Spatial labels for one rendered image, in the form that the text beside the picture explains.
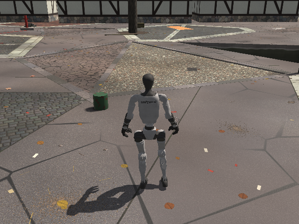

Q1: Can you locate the robot left hand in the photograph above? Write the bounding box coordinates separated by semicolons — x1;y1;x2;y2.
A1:
121;128;132;137

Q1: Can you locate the robot right hand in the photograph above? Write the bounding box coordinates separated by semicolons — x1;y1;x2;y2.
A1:
168;125;179;135

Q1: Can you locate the right robot thigh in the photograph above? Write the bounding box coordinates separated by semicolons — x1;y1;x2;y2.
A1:
156;129;165;158

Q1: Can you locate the robot right upper arm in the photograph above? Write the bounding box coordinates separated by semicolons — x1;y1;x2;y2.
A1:
158;94;172;119

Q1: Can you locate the robot left forearm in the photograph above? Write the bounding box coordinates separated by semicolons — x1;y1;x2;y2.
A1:
122;113;131;129

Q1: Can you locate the robot left foot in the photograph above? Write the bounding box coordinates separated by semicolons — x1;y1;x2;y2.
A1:
140;177;148;189

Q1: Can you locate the robot left upper arm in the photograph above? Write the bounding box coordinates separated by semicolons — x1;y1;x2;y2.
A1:
126;94;139;119

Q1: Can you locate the robot right forearm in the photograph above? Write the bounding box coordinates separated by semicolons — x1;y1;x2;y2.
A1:
168;112;178;127

